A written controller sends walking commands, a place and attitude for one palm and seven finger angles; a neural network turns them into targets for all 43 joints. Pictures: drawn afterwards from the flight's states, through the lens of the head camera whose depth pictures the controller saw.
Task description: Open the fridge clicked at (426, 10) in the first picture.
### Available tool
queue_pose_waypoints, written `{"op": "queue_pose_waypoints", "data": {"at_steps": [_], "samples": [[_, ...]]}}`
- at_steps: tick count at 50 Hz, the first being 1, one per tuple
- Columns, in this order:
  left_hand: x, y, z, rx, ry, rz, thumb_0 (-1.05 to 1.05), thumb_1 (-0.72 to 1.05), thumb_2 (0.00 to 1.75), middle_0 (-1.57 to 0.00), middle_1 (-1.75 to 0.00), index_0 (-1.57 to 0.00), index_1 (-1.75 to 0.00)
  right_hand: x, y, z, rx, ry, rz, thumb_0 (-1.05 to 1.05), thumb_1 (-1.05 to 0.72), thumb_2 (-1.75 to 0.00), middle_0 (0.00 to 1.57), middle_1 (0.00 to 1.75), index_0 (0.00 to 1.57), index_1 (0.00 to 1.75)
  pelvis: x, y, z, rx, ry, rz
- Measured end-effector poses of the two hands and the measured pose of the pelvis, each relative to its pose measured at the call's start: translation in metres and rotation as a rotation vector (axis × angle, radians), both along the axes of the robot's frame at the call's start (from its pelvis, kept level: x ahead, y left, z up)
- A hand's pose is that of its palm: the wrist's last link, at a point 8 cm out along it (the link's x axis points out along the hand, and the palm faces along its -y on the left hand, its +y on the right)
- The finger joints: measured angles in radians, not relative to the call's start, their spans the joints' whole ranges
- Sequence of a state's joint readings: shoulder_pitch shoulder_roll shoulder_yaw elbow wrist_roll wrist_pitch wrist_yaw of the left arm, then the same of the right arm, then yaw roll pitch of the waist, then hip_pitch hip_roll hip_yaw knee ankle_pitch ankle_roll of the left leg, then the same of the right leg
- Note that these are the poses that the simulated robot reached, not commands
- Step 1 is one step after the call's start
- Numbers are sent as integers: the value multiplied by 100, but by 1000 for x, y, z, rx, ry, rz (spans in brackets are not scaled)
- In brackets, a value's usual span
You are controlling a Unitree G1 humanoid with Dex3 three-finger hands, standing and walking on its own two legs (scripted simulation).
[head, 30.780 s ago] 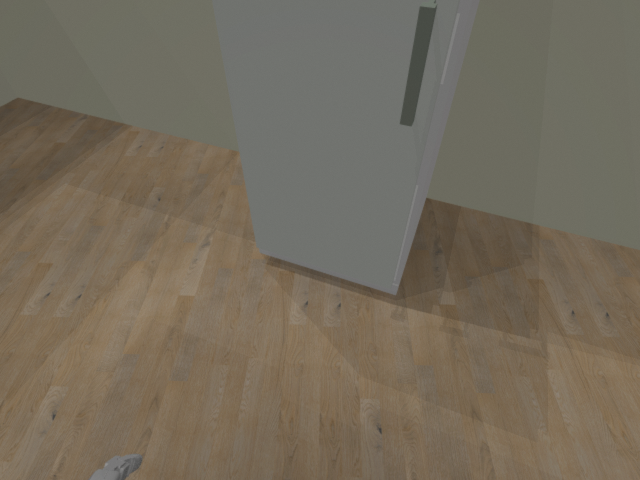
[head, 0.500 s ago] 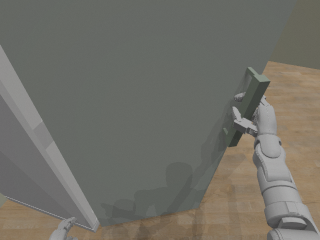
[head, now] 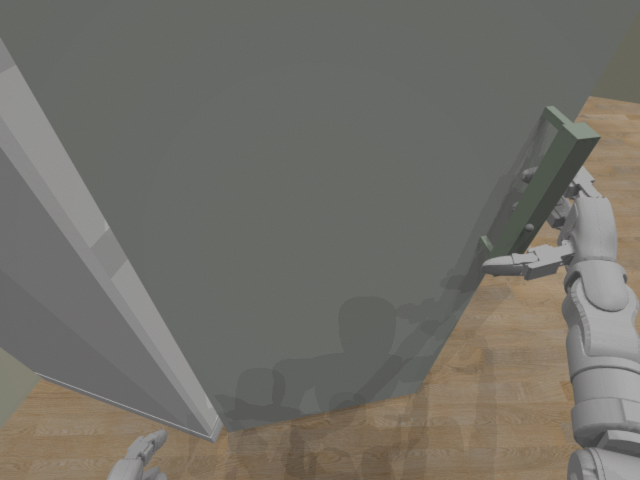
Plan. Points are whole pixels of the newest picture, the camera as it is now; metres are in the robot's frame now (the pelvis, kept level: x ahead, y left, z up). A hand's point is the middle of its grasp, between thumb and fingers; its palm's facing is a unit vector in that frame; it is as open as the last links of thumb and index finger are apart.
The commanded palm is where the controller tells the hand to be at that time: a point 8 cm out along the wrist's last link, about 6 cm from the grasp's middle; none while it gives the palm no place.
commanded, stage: loosen the grip on the handle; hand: right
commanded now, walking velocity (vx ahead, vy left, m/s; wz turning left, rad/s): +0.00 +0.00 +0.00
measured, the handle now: (522, 200) +0.45 -0.22 +0.14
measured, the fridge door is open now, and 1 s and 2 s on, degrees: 61 61 61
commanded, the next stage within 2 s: slip the hand off the handle in 0.14 s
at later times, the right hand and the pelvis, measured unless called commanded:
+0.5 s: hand (592, 236) +0.38 -0.28 +0.15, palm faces +0.20 +0.96 -0.21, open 14.7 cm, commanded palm +0.35 -0.32 +0.15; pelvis +0.02 +0.00 +0.00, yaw -1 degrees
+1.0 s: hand (617, 249) +0.37 -0.31 +0.14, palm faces +0.12 +0.97 -0.21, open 14.7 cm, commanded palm +0.32 -0.35 +0.15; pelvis +0.00 -0.04 +0.00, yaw +0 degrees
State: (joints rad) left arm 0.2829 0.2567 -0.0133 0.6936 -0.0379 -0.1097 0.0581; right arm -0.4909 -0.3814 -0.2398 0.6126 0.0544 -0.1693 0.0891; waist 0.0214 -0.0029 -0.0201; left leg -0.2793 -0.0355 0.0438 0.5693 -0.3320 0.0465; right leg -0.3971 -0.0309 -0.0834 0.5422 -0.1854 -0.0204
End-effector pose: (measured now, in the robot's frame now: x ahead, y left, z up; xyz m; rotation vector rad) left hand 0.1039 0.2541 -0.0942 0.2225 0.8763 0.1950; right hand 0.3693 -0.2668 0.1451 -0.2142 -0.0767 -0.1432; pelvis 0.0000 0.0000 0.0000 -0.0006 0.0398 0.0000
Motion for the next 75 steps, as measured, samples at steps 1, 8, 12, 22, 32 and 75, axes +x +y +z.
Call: {"op": "queue_pose_waypoints", "data": {"at_steps": [1, 8, 12, 22, 32, 75], "samples": [[2, 2, 0, 0, -1, 1, 1, 91, 89, -20, -30, -20, -30, 0, -3, -1, -3, 9, -5, -1, 42, -27, 37, 130, 34, 129, 1, 2, 0, 0, 3, -1], [22, 10, -1, 7, -17, -5, 1, 91, 89, -20, -30, -20, -30, 0, -14, 0, 6, 12, -25, -1, 52, -21, 30, 121, 29, 121, 9, 9, -1, 0, 23, -11], [32, 12, 0, 8, -28, -5, 1, 91, 89, -20, -30, -20, -30, 2, -14, 2, 12, 5, -8, -1, 54, -21, 28, 118, 27, 118, 14, 11, -2, -1, 33, -14], [43, 10, 6, 14, -54, 17, 1, 91, 89, -20, -30, -20, -30, -13, -53, 8, 0, 4, -55, -1, 55, -20, 26, 115, 25, 116, 21, 6, -1, -2, 36, -3], [35, -6, 3, 35, -28, 0, 1, 91, 89, -20, -30, -20, -30, -23, -78, 2, 12, 42, -29, -1, 55, -20, 25, 115, 25, 115, 12, -8, -3, 16, 36, -23], [79, -69, 39, -28, -321, -152, 1, 91, 89, -20, -30, -20, -30, -134, -80, 2, -15, 7, -32, -2, 55, -20, 25, 115, 25, 115, -12, -25, -1, 23, -58, -41]]}}
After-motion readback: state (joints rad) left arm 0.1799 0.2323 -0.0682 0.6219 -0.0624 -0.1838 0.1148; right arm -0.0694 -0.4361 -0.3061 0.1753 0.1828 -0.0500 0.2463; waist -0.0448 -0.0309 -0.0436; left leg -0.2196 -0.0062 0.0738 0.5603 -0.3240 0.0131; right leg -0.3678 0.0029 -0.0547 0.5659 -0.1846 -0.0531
